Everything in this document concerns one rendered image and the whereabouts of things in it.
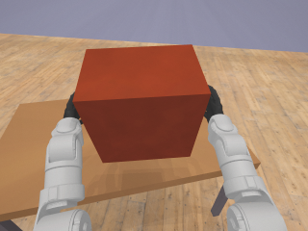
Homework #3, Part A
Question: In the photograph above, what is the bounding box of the robot right upper arm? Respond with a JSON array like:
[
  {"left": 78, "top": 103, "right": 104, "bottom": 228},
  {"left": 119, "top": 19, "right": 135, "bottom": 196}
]
[{"left": 226, "top": 201, "right": 287, "bottom": 231}]

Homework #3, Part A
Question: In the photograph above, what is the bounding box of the robot right hand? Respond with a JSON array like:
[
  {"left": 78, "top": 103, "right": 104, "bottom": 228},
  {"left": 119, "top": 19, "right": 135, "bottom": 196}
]
[{"left": 204, "top": 85, "right": 224, "bottom": 123}]

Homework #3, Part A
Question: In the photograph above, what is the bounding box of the carton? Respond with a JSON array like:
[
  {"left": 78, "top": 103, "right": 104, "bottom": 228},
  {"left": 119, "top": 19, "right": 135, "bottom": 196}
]
[{"left": 72, "top": 44, "right": 211, "bottom": 164}]

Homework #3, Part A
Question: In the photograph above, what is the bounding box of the left robot forearm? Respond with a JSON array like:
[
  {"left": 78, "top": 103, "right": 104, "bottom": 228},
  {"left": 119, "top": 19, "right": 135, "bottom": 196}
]
[{"left": 33, "top": 117, "right": 85, "bottom": 231}]

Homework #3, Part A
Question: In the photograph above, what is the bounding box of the robot left hand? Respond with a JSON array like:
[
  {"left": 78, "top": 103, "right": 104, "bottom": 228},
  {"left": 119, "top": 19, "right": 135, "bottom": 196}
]
[{"left": 63, "top": 92, "right": 83, "bottom": 125}]

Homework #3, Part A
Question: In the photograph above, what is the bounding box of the right robot forearm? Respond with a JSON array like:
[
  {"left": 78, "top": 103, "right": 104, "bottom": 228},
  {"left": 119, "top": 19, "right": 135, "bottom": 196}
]
[{"left": 207, "top": 114, "right": 288, "bottom": 231}]

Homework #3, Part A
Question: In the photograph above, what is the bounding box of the robot left upper arm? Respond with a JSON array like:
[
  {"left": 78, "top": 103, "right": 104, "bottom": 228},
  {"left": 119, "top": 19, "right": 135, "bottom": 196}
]
[{"left": 34, "top": 209, "right": 92, "bottom": 231}]

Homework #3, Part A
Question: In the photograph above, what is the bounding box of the table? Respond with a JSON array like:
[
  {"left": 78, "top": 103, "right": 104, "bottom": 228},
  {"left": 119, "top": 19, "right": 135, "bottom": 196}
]
[{"left": 0, "top": 98, "right": 261, "bottom": 231}]

